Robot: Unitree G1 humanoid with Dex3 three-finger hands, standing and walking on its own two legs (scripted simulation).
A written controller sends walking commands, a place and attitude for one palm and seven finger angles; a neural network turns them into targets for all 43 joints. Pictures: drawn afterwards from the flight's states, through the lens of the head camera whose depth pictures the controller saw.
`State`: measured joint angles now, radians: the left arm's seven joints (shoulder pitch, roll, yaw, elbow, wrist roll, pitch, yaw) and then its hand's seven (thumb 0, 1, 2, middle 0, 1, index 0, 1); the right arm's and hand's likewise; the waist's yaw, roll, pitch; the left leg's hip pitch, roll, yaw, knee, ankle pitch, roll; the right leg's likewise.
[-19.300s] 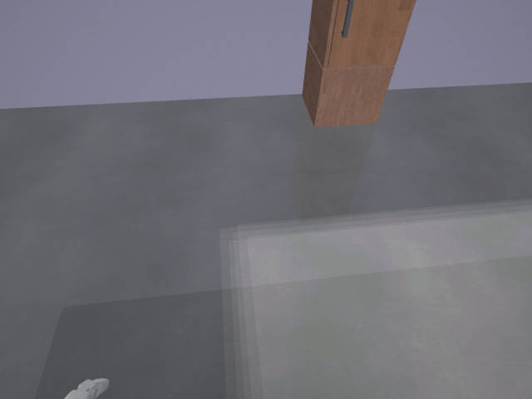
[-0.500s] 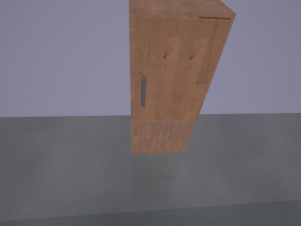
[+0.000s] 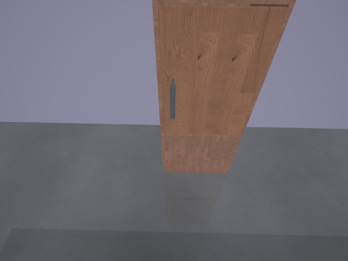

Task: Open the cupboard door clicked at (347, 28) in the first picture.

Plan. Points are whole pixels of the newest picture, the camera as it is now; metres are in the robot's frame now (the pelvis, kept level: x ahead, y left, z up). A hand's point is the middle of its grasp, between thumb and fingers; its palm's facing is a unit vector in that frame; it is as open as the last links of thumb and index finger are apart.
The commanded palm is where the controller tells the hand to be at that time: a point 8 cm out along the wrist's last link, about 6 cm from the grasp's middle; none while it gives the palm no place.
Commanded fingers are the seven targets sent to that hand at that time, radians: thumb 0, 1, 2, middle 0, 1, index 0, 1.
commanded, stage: look again from close up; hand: left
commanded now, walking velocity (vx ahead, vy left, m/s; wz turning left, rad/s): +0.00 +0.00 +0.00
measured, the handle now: (172, 99) +0.72 +0.06 -0.09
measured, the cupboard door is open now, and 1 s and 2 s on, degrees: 0 0 0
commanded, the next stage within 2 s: raise the hand with hooked fingers in 0.14 s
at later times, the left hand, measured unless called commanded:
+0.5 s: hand (115, 222) +0.20 +0.15 -0.01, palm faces +0.12 -0.99 -0.09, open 7.7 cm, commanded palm +0.11 +0.21 -0.07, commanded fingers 0.00 0.57 0.76 -0.22 -0.51 -0.22 -0.51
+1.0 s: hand (107, 239) +0.18 +0.18 -0.08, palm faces -0.12 -0.99 -0.02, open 10.6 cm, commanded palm +0.15 +0.26 -0.07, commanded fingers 0.00 -0.01 0.51 -0.27 -0.88 -0.27 -0.88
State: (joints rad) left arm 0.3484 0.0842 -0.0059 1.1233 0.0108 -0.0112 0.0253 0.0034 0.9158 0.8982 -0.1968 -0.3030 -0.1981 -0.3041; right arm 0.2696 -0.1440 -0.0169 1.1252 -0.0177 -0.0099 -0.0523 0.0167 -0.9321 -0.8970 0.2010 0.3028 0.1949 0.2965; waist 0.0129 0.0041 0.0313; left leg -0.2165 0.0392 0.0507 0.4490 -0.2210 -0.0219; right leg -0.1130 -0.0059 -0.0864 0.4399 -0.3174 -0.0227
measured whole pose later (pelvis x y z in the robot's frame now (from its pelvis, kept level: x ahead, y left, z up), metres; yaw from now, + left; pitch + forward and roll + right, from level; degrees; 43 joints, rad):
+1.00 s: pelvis -0.07 +0.01 -0.13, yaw +0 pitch +17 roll -3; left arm 0.20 0.23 0.14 0.10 -0.28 -0.40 -0.35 0.01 0.22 0.60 -0.24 -0.75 -0.25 -0.75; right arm 0.16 -0.18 0.04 0.58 0.02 -0.18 -0.07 0.01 -0.90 -0.90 0.21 0.30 0.20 0.30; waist 0.01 0.05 -0.13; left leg -1.13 0.07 -0.04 1.32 -0.48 -0.01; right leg -0.99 -0.01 -0.14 1.31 -0.61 -0.04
